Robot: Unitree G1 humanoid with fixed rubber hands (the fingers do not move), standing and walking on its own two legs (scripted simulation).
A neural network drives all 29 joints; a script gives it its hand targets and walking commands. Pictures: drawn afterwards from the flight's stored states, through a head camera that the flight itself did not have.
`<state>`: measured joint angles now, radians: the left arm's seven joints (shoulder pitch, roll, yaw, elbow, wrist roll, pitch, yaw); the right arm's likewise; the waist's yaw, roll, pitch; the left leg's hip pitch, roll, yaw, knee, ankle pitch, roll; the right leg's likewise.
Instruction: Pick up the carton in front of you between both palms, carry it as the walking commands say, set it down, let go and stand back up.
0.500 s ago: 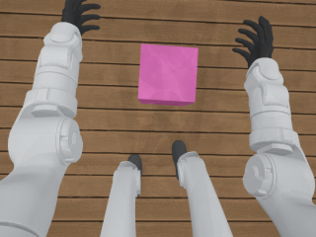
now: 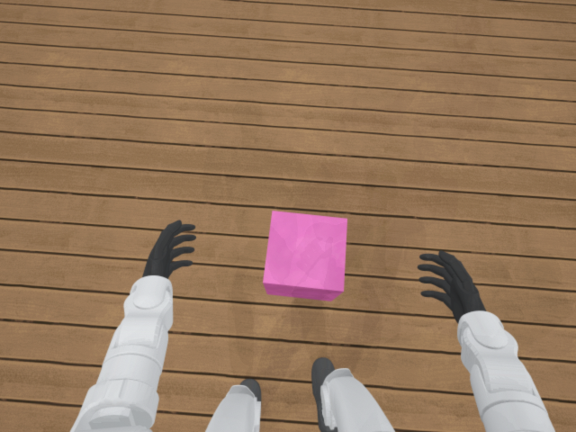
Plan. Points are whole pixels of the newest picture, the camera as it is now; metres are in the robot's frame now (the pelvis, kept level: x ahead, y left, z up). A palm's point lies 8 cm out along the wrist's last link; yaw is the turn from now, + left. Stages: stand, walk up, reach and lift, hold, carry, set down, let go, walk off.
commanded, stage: let go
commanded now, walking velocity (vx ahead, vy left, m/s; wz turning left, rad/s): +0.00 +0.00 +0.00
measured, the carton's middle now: (304, 259) +0.46 -0.06 -0.61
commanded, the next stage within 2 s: stand in 0.86 s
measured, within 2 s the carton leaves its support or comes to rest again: neither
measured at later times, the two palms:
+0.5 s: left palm (75, 383) +0.20 +0.26 -0.03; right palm (475, 371) +0.19 -0.21 -0.03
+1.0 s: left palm (61, 406) +0.18 +0.27 -0.04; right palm (508, 381) +0.18 -0.25 -0.04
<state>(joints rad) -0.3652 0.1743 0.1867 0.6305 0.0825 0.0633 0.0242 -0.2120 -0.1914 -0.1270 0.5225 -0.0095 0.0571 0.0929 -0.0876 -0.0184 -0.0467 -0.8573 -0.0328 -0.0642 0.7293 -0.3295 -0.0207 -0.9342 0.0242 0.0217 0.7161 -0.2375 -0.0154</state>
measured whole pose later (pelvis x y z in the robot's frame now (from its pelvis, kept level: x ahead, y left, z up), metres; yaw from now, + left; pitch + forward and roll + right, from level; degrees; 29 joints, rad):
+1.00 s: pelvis +0.03 +0.01 +0.03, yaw -1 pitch -2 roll +0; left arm 0.20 0.25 0.06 0.64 0.03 0.03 0.00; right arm 0.20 -0.28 -0.07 0.57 -0.01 0.06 0.01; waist 0.00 0.04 0.01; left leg -0.14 -0.02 -0.05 0.53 -0.36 0.00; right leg -0.23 0.03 0.04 0.54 -0.28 -0.01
